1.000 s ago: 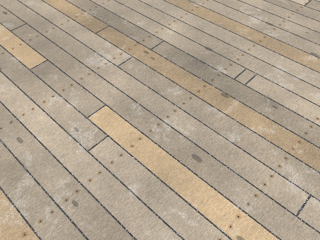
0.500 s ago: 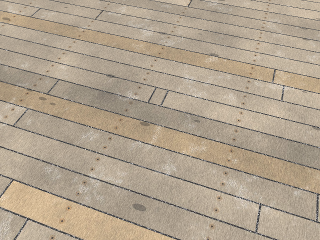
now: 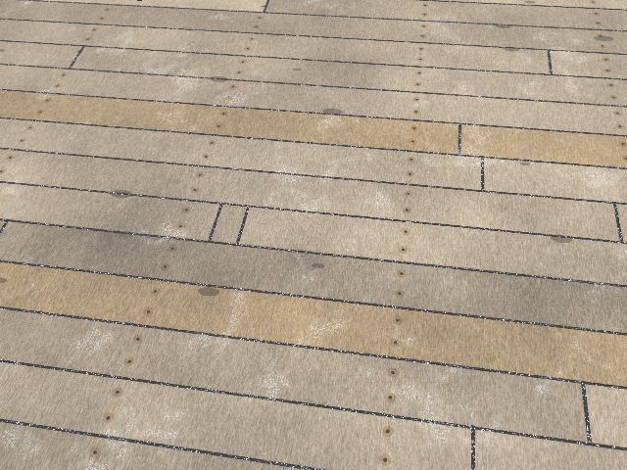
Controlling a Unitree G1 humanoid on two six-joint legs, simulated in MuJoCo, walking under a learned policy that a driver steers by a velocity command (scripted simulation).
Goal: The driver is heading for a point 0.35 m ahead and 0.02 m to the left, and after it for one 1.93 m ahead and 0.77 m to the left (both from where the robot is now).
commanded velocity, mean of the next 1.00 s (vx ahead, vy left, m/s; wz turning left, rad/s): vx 0.02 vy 0.00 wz -0.08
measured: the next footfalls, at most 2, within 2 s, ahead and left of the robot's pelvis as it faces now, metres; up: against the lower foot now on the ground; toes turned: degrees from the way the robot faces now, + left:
left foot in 0.14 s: +0.10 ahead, +0.16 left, +0.00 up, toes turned -4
left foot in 1.66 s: +0.39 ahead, +0.14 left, +0.00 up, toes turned +6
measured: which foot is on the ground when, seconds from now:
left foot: up 0.00-0.12, down 0.14-1.00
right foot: down 0.00-1.00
